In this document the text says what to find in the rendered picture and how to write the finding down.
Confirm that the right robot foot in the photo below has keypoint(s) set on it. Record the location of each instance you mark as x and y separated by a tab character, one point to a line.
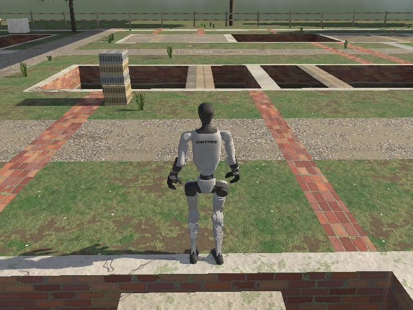
218	259

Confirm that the robot left upper arm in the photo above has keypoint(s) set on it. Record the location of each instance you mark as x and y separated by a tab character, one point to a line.
182	149

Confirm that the right robot forearm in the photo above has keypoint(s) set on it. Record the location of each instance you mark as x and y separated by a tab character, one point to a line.
235	168

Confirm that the left robot hand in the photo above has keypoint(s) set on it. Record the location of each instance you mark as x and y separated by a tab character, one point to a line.
169	182

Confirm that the robot right upper arm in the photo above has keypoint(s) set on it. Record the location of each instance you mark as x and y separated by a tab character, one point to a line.
229	146

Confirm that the left robot forearm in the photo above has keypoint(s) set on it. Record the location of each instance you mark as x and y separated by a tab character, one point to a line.
175	171

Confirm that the right robot hand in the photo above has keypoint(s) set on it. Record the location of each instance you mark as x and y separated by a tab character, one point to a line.
237	177

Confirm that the right robot shin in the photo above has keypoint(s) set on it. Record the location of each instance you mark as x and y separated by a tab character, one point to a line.
218	235

